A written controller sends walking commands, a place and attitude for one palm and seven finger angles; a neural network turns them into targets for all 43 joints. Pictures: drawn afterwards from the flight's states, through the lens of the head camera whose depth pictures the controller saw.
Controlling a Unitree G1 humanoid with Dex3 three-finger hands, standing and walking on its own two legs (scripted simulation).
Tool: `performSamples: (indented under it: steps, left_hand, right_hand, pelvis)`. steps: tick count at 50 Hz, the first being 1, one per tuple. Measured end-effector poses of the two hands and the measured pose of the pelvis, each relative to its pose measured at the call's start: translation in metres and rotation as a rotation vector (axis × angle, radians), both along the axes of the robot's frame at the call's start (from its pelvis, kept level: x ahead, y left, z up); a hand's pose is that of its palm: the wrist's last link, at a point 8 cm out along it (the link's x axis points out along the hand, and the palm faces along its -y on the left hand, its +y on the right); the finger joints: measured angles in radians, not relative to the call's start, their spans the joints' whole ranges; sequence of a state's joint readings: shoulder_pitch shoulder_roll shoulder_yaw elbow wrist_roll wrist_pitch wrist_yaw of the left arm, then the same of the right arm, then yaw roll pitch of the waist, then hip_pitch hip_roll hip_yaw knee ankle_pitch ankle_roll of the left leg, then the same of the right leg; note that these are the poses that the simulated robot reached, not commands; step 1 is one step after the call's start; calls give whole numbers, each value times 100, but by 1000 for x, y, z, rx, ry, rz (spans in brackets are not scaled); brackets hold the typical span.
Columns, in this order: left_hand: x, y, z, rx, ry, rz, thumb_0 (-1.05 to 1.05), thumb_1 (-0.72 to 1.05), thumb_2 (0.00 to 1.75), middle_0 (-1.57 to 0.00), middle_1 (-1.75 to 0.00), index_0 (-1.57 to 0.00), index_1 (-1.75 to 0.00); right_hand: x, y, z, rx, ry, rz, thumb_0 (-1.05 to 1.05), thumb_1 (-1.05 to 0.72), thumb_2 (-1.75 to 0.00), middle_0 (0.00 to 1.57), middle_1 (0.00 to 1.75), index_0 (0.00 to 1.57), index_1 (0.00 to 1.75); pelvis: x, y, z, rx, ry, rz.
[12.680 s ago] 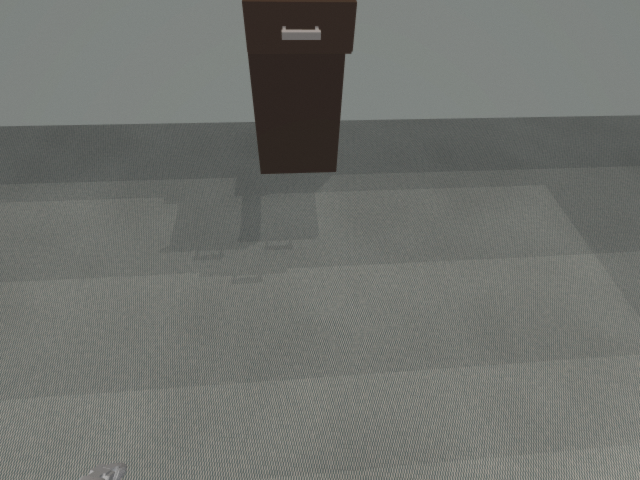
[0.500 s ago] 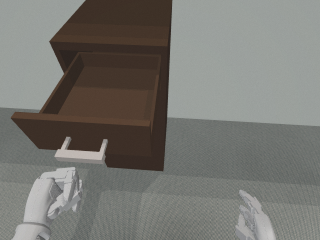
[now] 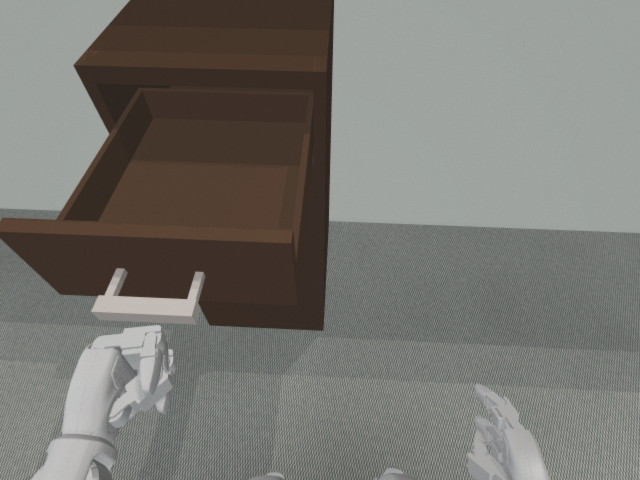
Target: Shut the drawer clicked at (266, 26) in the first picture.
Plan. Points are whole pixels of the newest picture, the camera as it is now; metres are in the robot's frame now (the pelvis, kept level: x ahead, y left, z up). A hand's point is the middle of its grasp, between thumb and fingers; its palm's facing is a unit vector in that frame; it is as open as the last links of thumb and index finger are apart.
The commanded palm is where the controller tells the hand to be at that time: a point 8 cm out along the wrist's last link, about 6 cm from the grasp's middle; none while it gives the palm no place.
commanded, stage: bring the fist close to the handle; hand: left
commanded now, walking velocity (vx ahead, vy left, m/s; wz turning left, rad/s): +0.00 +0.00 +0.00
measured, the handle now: (153, 294) +0.31 +0.22 +0.07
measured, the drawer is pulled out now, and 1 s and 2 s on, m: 0.29 0.24 0.12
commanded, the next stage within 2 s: push the drawer shut in 0.06 s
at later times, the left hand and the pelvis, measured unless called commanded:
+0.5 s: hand (167, 358) +0.24 +0.18 +0.07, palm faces +0.01 -1.00 -0.08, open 3.2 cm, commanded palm +0.22 +0.24 +0.07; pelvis +0.00 -0.01 +0.00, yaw +1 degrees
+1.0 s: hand (176, 316) +0.28 +0.18 +0.07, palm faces +0.00 -1.00 -0.06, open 3.1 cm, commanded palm +0.28 +0.24 +0.07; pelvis -0.01 -0.01 +0.01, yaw +1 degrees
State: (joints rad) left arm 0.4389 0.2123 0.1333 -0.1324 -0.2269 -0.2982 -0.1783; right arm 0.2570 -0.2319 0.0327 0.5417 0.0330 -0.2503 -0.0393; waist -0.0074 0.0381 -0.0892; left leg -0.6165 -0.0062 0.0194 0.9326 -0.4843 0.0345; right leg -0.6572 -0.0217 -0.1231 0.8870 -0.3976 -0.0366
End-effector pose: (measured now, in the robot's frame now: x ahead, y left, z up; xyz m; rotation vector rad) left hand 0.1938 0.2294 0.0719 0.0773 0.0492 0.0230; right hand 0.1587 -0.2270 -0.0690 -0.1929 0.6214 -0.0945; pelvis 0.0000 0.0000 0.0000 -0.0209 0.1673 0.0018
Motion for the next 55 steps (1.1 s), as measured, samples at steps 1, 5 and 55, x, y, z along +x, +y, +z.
performSamples:
  steps: [1,5,55]
  left_hand:
    - [0,0,0,0,1,2,2,90,90,-140,-160,-140,-160]
    - [1,-1,2,-1,-8,1,2,90,90,-140,-160,-140,-160]
    - [83,9,1,-18,-39,-26,0,81,93,-140,-160,-140,-160]
  right_hand:
    - [0,-1,0,-1,0,0,2,-90,-90,21,30,21,30]
    - [2,-4,0,-5,-4,2,2,-90,-90,21,30,21,30]
    - [-28,-22,-8,-33,106,-12,1,-90,-90,21,30,21,30]
  pelvis:
    - [0,-1,0,0,1,1]
    - [2,-3,0,-1,3,4]
    - [-15,-11,7,12,-16,9]
